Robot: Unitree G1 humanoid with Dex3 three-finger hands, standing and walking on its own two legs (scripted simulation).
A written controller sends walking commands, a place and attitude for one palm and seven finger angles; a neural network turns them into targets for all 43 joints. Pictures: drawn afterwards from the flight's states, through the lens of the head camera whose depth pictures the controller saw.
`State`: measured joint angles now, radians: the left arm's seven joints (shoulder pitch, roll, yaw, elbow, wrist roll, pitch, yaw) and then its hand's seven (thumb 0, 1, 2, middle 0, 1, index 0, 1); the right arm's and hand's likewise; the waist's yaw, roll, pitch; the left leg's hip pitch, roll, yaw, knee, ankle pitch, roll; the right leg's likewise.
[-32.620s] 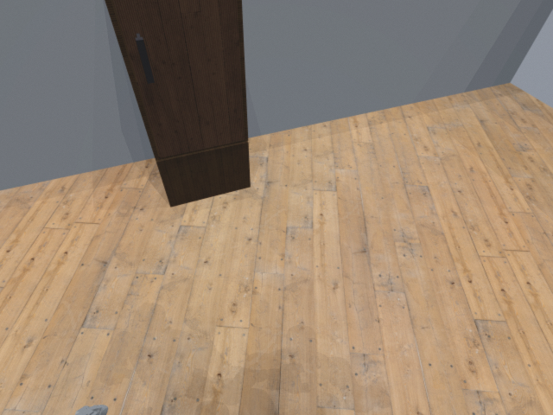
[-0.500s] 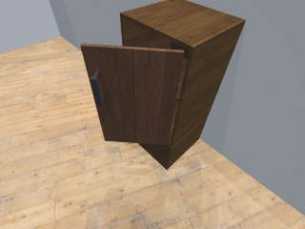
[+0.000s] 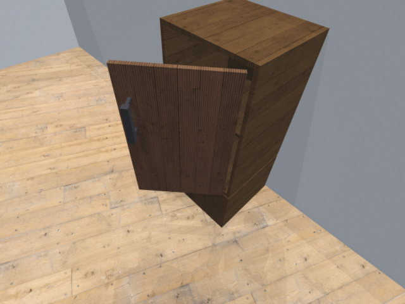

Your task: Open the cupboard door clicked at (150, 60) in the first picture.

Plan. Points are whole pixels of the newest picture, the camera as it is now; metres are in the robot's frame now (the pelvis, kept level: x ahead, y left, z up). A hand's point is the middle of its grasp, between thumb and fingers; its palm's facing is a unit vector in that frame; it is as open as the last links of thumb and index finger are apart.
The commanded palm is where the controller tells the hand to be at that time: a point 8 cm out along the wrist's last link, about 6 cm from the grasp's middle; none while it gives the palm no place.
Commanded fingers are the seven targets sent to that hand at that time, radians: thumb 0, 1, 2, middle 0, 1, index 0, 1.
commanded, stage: look again from close up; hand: left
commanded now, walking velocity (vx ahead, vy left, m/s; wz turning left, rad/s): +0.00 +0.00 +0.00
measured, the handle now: (130, 120) +0.61 +0.26 -0.02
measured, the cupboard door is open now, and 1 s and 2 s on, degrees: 42 42 42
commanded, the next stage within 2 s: shuffle to correct the standing spot in 0.02 s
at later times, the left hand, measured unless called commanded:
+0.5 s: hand out of the picture +0.00 +0.20 -0.19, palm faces +0.03 -0.98 -0.17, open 7.4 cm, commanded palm none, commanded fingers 0.00 0.90 0.90 -0.20 -0.30 -0.20 -0.30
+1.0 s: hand out of the picture +0.09 +0.18 -0.17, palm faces +0.01 -0.98 -0.21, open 7.2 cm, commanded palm none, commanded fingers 0.00 0.90 0.90 -0.20 -0.30 -0.20 -0.30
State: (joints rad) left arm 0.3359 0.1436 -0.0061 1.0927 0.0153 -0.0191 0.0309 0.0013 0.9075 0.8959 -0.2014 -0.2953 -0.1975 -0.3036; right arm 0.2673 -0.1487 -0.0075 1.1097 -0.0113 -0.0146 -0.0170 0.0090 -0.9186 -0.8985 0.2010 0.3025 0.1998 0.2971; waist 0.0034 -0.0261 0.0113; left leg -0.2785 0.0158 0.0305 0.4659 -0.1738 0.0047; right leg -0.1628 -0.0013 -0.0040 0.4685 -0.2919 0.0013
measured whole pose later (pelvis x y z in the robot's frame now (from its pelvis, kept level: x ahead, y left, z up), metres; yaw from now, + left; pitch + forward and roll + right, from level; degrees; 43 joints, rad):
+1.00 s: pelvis +0.06 +0.00 +0.00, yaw -1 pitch +0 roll +1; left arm 0.25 0.17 0.01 1.09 0.01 -0.02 0.04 0.01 0.94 0.90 -0.20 -0.30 -0.20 -0.30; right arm 0.27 -0.13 0.00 1.15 -0.01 -0.02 -0.03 0.01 -0.92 -0.90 0.20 0.30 0.20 0.30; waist 0.00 -0.01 0.02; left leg -0.15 0.01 0.07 0.39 -0.23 0.00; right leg -0.19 0.02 -0.07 0.43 -0.23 -0.05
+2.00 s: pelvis +0.05 +0.02 +0.00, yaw -1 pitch -1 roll +0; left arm 0.27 0.16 0.00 1.09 0.01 -0.01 0.03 0.00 0.92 0.90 -0.20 -0.30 -0.20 -0.30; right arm 0.30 -0.14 0.02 1.12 -0.02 -0.03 -0.02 0.00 -0.91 -0.90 0.20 0.30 0.20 0.30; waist 0.00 0.00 0.03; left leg -0.16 -0.03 0.05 0.43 -0.26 0.03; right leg -0.21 -0.01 -0.06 0.47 -0.24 -0.02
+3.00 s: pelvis +0.03 +0.01 -0.08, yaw +0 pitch +15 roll -1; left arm 0.29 0.29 0.32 0.17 -0.35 -0.42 -0.38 0.00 -0.04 0.49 -0.27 -0.90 -0.27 -0.91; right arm 0.29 -0.28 -0.03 0.58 0.04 -0.21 -0.06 0.01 -0.90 -0.90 0.20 0.30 0.20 0.30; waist -0.02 0.01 -0.13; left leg -0.84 0.02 0.00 1.09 -0.52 0.01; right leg -0.85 0.00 -0.11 1.05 -0.46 -0.05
